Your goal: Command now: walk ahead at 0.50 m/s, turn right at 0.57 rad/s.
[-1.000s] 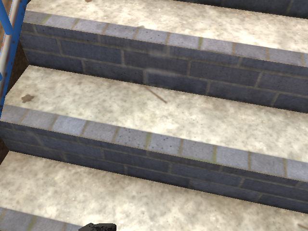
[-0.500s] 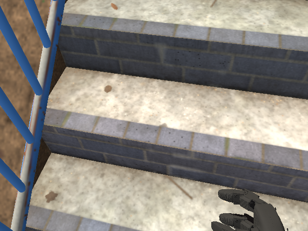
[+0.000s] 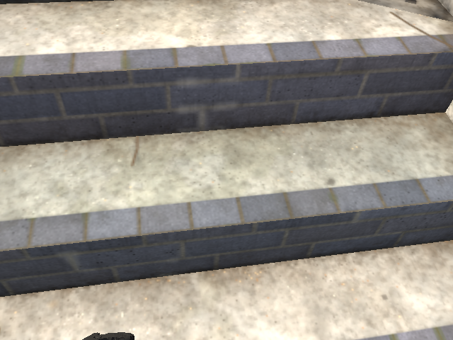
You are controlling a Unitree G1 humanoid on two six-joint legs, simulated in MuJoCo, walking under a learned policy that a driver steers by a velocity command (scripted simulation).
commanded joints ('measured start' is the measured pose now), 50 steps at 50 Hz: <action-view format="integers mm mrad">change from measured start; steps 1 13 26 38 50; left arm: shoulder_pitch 56 449 94 -396 135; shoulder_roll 195 74 -83 -144 -52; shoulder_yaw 91 29 -7 -116 14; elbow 32 337 -92 -344 200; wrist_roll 19 8 64 34 18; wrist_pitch -52 -158 -192 -98 -136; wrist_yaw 4 -36 -40 -2 19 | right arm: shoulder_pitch -225 -660 -124 190 -185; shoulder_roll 32 168 -24 -88 120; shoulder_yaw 13 138 1 -8 33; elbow -319 -490 -20 117 -291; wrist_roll -62 -25 -4 30 -53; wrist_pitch -31 65 74 8 20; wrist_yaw -16 -77 -92 -78 -33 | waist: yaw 36 98 56 -70 -15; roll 52 -42 -85 50 99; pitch -185 80 -54 27 11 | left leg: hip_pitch -593 -1135 5 26 -725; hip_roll -121 -79 43 -42 -180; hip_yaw -151 92 -701 -366 -208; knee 891 885 -900 -1257 886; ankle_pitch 76 -260 -575 1 -60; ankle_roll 30 97 295 228 138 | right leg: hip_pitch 482 574 -226 -371 398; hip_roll -256 -220 -47 -186 -408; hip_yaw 982 439 261 14 583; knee -928 -1094 1004 525 -832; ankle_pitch -377 241 490 158 -150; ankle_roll -17 26 56 53 -46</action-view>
